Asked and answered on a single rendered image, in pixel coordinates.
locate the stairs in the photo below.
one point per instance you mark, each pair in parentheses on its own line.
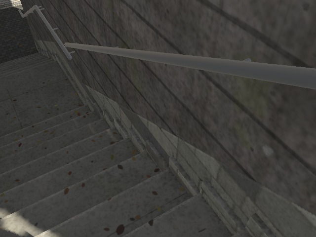
(23,63)
(75,176)

